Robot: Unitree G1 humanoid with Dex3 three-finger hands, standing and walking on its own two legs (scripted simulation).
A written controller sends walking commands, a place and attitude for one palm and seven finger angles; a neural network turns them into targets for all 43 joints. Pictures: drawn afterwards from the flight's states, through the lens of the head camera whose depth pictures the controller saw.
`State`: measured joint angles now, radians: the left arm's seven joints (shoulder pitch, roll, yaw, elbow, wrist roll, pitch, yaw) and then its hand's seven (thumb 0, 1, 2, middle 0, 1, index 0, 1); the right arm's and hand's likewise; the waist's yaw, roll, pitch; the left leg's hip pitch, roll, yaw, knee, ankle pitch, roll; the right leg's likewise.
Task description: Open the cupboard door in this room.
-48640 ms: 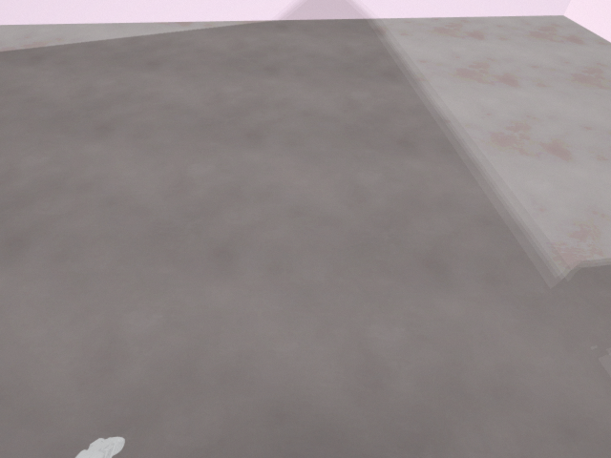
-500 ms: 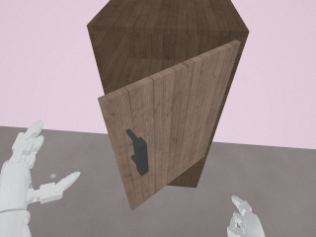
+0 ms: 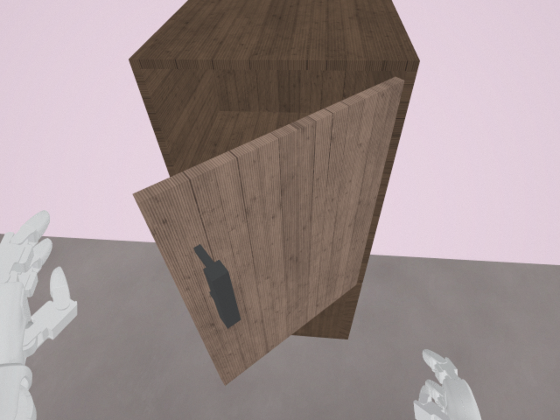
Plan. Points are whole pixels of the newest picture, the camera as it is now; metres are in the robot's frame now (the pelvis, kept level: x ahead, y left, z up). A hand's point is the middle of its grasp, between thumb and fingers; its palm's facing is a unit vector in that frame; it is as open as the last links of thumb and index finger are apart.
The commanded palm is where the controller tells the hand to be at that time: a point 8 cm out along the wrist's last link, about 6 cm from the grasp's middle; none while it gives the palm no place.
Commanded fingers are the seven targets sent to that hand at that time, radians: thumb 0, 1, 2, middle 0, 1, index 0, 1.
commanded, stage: draw the hand back to the body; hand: left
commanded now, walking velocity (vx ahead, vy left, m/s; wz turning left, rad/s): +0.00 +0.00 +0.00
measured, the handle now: (216, 286) +0.27 +0.13 +0.07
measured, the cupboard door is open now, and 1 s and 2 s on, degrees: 43 43 43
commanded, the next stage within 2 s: step back with the hand held close in 0.14 s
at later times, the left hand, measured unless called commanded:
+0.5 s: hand (54, 311) +0.18 +0.27 +0.15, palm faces +0.36 -0.80 -0.49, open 7.4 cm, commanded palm +0.12 +0.31 +0.17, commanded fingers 0.00 0.90 0.90 -0.20 -0.30 -0.20 -0.30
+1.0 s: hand out of the picture +0.00 +0.33 +0.16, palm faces +0.49 -0.73 -0.48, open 7.4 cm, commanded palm -0.04 +0.36 +0.17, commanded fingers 0.00 0.90 0.90 -0.20 -0.30 -0.20 -0.30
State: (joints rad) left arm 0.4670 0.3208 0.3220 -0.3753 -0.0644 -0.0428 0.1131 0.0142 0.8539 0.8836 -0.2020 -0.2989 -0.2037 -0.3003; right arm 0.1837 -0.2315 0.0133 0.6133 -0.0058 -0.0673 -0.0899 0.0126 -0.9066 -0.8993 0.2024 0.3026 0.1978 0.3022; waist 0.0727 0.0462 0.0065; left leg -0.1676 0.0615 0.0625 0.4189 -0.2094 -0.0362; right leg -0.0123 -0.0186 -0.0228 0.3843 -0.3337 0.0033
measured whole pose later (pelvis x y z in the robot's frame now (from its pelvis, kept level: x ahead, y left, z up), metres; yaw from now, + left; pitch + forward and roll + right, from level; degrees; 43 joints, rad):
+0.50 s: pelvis -0.03 +0.01 +0.00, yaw -1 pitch -1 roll -1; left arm 0.51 0.40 0.38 -0.46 -0.06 -0.10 0.10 0.02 0.89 0.90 -0.21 -0.30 -0.21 -0.30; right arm 0.13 -0.24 -0.01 0.54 0.01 0.03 -0.09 0.01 -0.91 -0.90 0.20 0.30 0.20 0.30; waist 0.03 0.04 0.04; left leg -0.26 0.08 0.08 0.45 -0.18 -0.02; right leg -0.11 0.00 0.00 0.41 -0.29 0.02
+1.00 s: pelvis -0.17 +0.06 -0.01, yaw +2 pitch +0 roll -1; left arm 0.60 0.36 0.43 -0.55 -0.05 -0.19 0.15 0.02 0.89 0.90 -0.21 -0.30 -0.21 -0.30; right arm 0.20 -0.21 -0.01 0.60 0.01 -0.05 -0.06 0.01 -0.91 -0.90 0.20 0.30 0.20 0.30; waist 0.06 0.04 0.05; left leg -0.54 -0.01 0.02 0.83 -0.35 -0.01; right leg -0.28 0.02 0.03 0.57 -0.29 0.00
